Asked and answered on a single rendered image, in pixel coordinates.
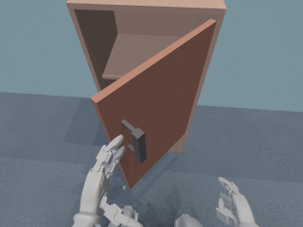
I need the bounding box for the robot thigh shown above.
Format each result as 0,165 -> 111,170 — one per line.
174,216 -> 203,227
108,208 -> 139,227

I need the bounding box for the left robot thigh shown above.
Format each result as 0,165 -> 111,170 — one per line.
108,208 -> 139,227

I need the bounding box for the handle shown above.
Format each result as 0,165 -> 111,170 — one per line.
121,119 -> 147,164

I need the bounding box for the right robot thigh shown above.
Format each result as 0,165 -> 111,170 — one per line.
174,216 -> 203,227

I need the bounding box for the robot left hand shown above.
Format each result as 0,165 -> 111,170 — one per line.
80,134 -> 143,227

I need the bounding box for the robot right hand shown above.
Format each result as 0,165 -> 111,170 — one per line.
216,177 -> 256,227

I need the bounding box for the robot left forearm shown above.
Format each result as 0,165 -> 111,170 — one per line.
72,212 -> 103,227

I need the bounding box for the cupboard door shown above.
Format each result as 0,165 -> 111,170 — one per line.
90,19 -> 217,189

